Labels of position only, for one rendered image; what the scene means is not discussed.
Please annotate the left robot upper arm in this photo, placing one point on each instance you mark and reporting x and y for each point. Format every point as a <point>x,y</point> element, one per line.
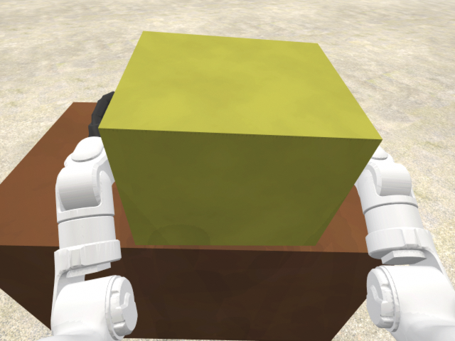
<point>101,309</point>

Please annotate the carton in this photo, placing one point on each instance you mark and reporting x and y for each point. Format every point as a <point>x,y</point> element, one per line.
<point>218,140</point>

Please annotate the robot right forearm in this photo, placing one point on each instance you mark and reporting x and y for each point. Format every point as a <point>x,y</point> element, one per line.
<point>395,230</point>

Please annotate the robot left forearm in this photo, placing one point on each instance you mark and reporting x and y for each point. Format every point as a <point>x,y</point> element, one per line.
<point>85,210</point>

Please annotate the right robot upper arm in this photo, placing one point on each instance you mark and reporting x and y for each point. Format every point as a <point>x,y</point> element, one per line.
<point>413,303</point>

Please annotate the pedestal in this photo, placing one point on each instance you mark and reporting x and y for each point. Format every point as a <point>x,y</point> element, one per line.
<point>185,292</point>

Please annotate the left robot hand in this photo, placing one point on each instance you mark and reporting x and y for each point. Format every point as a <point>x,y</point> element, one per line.
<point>98,113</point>

